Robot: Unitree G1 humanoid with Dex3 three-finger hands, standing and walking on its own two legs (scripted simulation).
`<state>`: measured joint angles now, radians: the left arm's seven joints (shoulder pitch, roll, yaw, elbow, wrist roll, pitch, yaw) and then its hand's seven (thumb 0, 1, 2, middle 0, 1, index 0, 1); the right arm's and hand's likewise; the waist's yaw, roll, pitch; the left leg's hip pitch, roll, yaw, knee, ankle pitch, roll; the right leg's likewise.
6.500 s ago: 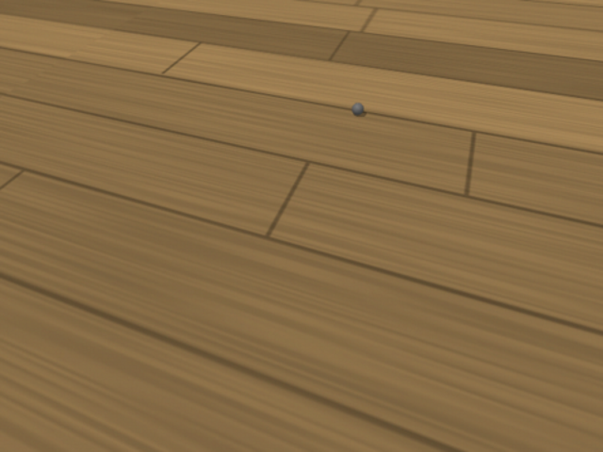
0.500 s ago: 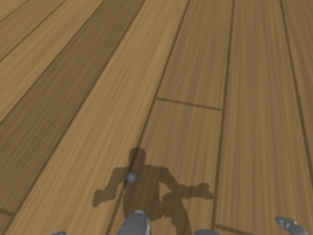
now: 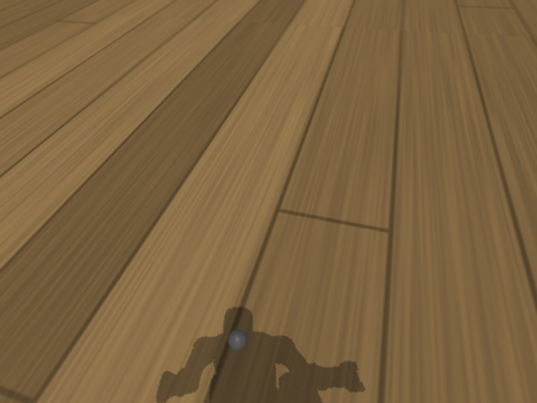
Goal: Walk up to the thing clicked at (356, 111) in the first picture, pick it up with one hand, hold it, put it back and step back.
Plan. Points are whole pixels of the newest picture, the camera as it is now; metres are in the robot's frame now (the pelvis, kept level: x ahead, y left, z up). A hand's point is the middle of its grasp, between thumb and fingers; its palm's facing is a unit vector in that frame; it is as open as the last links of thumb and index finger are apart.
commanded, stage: walk up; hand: left
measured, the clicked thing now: (237, 339) +0.49 +0.17 -0.72
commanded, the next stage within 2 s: stand in 0.94 s
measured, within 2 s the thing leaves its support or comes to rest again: neither
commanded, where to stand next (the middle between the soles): +0.10 -0.03 m, yaw +0 degrees
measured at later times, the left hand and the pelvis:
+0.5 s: hand out of the picture +0.12 +0.26 -0.13, palm faces -0.02 -0.93 -0.37, open 7.4 cm; pelvis +0.02 +0.00 +0.01, yaw +0 degrees
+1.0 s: hand out of the picture +0.10 +0.26 -0.13, palm faces -0.02 -0.93 -0.36, open 7.4 cm; pelvis +0.02 +0.00 +0.02, yaw +0 degrees
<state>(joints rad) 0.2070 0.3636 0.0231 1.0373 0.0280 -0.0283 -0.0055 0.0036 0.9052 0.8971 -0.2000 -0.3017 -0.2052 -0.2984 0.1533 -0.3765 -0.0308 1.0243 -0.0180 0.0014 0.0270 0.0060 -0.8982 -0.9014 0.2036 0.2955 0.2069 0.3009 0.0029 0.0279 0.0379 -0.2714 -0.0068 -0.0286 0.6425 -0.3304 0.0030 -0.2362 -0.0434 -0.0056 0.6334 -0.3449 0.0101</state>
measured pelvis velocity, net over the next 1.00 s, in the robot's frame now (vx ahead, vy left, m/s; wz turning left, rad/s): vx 0.02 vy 0.00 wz -0.01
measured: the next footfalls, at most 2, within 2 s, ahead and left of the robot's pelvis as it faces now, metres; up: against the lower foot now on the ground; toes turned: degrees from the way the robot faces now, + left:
none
